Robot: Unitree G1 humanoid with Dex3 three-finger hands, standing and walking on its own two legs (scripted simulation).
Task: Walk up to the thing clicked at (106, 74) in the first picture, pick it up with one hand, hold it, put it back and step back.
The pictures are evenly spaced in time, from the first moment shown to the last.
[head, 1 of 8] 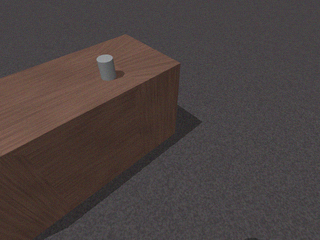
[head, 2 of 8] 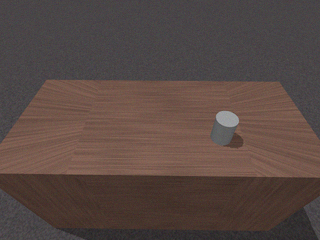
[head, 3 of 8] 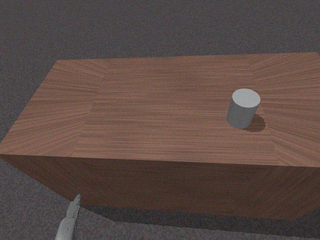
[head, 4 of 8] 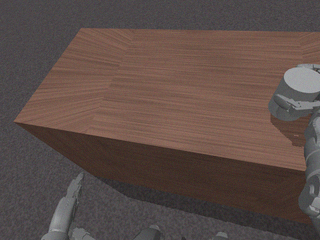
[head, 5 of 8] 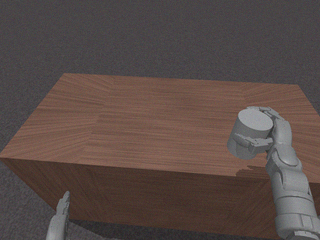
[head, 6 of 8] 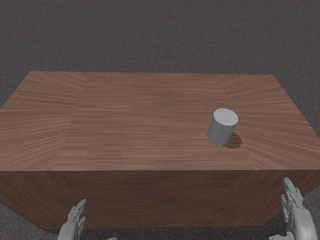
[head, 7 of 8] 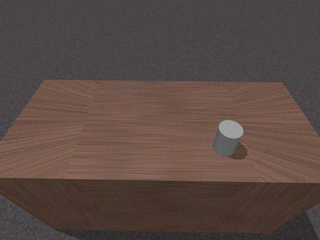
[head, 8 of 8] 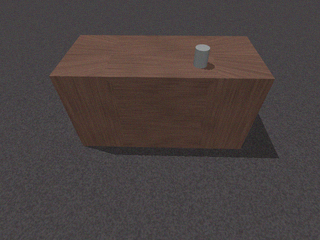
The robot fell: no
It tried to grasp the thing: yes
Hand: right
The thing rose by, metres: 0.22
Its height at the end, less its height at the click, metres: +0.00
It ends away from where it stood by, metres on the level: 0.03
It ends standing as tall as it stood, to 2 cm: yes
